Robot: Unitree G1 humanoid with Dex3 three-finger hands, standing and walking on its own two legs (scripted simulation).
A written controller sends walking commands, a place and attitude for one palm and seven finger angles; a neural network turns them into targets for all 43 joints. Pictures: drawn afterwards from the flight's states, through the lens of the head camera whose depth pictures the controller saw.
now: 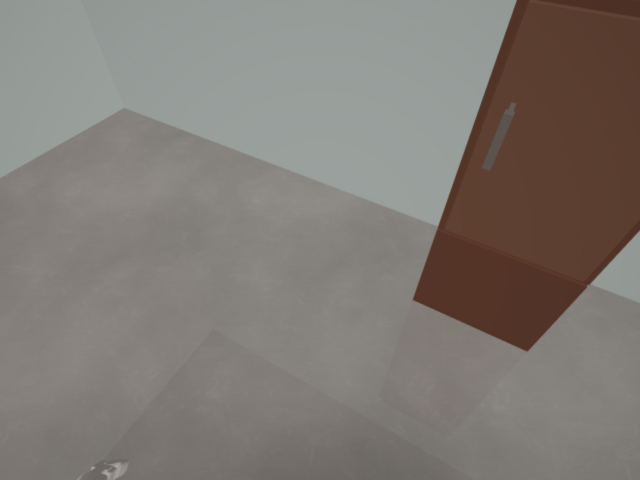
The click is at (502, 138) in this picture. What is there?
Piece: cupboard door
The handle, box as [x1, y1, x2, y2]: [482, 102, 516, 170]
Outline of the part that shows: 516,103 512,102 509,108 505,110 482,166 483,168 489,170 514,113 513,108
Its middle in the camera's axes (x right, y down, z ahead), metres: +0.39 -0.22 +0.84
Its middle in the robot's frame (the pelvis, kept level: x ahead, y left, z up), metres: +0.80 -0.35 +0.00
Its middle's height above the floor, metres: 0.77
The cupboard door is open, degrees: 0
